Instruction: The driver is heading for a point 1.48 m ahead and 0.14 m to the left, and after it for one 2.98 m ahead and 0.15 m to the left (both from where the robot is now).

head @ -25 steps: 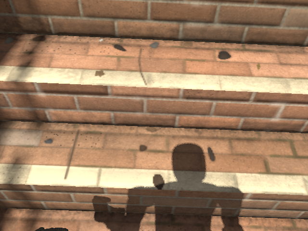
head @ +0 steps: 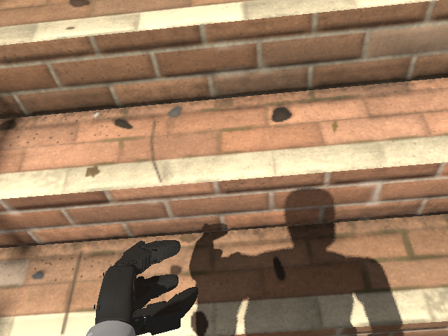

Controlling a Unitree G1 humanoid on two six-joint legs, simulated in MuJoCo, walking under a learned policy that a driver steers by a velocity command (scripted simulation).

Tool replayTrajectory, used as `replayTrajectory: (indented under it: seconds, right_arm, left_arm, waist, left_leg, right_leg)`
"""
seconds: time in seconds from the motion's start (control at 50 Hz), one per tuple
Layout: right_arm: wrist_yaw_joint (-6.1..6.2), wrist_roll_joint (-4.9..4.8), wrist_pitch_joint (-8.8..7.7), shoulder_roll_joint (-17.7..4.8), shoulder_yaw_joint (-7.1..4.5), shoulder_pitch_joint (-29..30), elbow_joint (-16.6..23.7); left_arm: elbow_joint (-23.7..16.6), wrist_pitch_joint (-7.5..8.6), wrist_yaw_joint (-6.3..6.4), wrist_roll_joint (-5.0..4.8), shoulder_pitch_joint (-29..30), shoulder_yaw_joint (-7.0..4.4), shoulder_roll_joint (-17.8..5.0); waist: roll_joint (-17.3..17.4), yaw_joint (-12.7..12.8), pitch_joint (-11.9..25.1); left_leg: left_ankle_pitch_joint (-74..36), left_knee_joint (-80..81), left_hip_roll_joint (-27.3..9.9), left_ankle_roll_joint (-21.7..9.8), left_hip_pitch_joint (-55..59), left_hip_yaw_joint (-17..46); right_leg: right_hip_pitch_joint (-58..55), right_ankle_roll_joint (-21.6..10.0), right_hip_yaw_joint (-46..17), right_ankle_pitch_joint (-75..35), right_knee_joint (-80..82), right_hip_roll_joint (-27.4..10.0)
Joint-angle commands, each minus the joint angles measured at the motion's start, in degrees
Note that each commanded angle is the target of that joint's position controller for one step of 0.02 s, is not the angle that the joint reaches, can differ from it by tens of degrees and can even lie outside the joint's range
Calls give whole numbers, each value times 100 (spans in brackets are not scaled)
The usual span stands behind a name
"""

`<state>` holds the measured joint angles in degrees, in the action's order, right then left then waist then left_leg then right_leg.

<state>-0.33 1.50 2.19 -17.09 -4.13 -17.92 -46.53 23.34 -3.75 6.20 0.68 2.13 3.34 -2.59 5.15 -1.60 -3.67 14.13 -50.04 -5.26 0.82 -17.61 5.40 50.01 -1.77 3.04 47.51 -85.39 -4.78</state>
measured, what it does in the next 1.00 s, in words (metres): goes down, backwards: left foot 0.20 m lower, then right foot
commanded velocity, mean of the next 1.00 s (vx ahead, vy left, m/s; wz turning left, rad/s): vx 0.01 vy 0.00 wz -0.01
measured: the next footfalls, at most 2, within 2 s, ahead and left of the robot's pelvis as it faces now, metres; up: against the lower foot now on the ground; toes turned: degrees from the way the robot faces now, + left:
left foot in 0.48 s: -0.08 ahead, +0.09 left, -0.20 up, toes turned +4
right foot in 0.84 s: -0.13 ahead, -0.11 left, -0.20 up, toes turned +3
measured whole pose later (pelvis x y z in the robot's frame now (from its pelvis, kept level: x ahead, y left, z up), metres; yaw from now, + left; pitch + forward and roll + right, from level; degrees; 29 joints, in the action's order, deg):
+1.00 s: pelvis -0.15 -0.02 -0.04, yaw +3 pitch -1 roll +0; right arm 1.7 1.8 1.7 -10.0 -1.2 -18.9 -45.2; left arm 44.9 0.3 2.8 1.4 -16.5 -0.1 -7.2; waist 2.8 -1.1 -0.1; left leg 12.0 -27.7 -0.4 -0.7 -14.1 -2.1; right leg 9.1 -3.0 0.6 17.2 -27.7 2.9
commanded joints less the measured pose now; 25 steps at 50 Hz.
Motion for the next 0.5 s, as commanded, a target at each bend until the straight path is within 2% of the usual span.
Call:
replayTrajectory:
  seconds: [0.02,0.04,0.06,0.08,0.1,0.12,0.14,0.18,0.2,0.22,0.24,0.28,0.34,0.38,0.4,0.42,0.44,0.46,0.48,0.5]
  right_arm:
    - [4,127,98,748,161,883,1430]
    - [179,172,180,625,187,741,1450]
    - [298,327,255,546,176,290,1287]
    - [350,382,327,339,120,-15,1148]
    - [352,343,387,198,92,22,1214]
    - [337,273,425,151,114,226,1363]
    - [324,210,463,133,145,432,1522]
    - [359,218,551,36,155,604,1753]
    - [400,258,552,62,172,691,1817]
    - [389,248,580,9,186,757,1903]
    - [353,182,572,40,204,741,1920]
    - [317,124,570,-2,215,832,1984]
    - [326,44,561,-88,230,810,1988]
    - [344,-27,544,-140,254,425,1889]
    - [346,-51,508,-101,290,146,1747]
    - [330,-52,462,-23,316,-169,1483]
    - [288,-96,416,15,309,-544,1139]
    - [219,-151,385,157,344,-721,841]
    - [103,-79,316,447,478,-432,742]
    - [-45,285,41,397,743,-162,972]
  left_arm:
    - [-320,-33,420,248,-915,-522,-1448]
    - [-98,-86,367,282,-514,-400,-1027]
    - [89,-65,270,308,-402,-312,-693]
    - [196,-20,168,310,-378,-243,-425]
    - [266,49,118,282,-373,-213,-349]
    - [369,125,88,257,-425,-234,-398]
    - [462,195,64,235,-500,-293,-579]
    - [420,290,69,219,-538,-382,-800]
    - [381,309,76,222,-584,-419,-864]
    - [338,329,91,214,-706,-426,-921]
    - [301,334,96,246,-772,-426,-976]
    - [192,336,92,255,-818,-474,-1082]
    - [24,315,81,328,-638,-533,-1236]
    - [-104,256,110,431,-335,-521,-1200]
    - [-100,203,135,440,-284,-502,-1109]
    - [3,113,181,358,-479,-519,-1011]
    - [183,-2,238,343,-837,-534,-863]
    - [366,-125,296,402,-1168,-559,-656]
    - [567,-270,290,344,-1340,-584,-347]
    - [432,-386,137,-123,-950,-577,41]
  waist:
    - [-2605,556,1881]
    - [-1924,84,832]
    - [-1631,-247,488]
    - [-1323,-381,434]
    - [-1222,-430,371]
    - [-1206,-427,272]
    - [-1163,-412,171]
    - [-753,-390,240]
    - [-699,-294,389]
    - [-523,-214,470]
    - [-575,-172,555]
    - [-727,0,710]
    - [-1175,67,854]
    - [-1509,-77,1031]
    - [-1573,-141,1126]
    - [-1536,-89,1186]
    - [-1279,26,1149]
    - [-681,121,967]
    - [195,147,627]
    - [809,318,348]
  left_leg:
    - [891,-5943,1605,1,-2639,1234]
    - [255,-5247,1410,96,-2757,842]
    - [-338,-5387,1557,161,-2600,265]
    - [-638,-5782,1706,269,-2321,-123]
    - [-724,-6049,1776,373,-2201,-240]
    - [-691,-6238,1796,433,-2198,-218]
    - [-661,-6415,1763,456,-2251,-77]
    - [-800,-6497,1604,444,-2331,152]
    - [-737,-6753,1622,443,-2504,141]
    - [-850,-6349,1545,439,-2446,187]
    - [-878,-6165,1614,460,-2406,60]
    - [-947,-5699,1632,467,-2277,-58]
    - [-850,-4119,1354,361,-1704,-281]
    - [-821,-1911,783,104,-907,-537]
    - [-1044,-269,420,-89,-335,-715]
    - [-1807,1216,225,-270,464,-960]
    - [-2742,2432,157,-404,1288,-1129]
    - [-3596,3521,26,-547,1710,-1128]
    - [-3629,4110,-50,-808,1246,-935]
    - [-6775,2269,-310,-940,406,-408]
  right_leg:
    - [-2487,-435,-2983,-2870,4488,-1278]
    - [-1661,-116,-2090,-2386,3890,-957]
    - [-1244,-128,-1547,-2531,3483,-782]
    - [-904,-269,-1271,-2551,3408,-683]
    - [-642,-433,-1237,-2677,3517,-721]
    - [-441,-610,-1417,-2845,3664,-834]
    - [-320,-738,-1708,-2921,3754,-965]
    - [-487,-875,-2162,-3015,3724,-1206]
    - [-747,-981,-2295,-3090,3686,-1306]
    - [-991,-939,-2250,-3262,3565,-1248]
    - [-1167,-974,-2046,-3436,3468,-1182]
    - [-1521,-1052,-1939,-3919,3271,-1178]
    - [-1656,-985,-1768,-4192,3069,-1199]
    - [-1721,-831,-1625,-4652,3040,-1120]
    - [-1767,-668,-1440,-4739,2957,-963]
    - [-1668,-599,-1334,-4549,2804,-845]
    - [-1504,-568,-1160,-4322,2437,-623]
    - [-1445,-546,-699,-3494,1533,-142]
    - [-1376,-451,109,-1681,-845,637]
    - [-191,25,-22,-634,-4505,1387]
Keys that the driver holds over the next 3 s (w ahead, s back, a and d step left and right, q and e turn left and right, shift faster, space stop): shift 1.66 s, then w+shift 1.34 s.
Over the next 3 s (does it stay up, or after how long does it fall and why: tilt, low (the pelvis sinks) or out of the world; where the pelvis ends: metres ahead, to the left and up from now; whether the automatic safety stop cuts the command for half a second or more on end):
stays up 0.52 -0.12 0.36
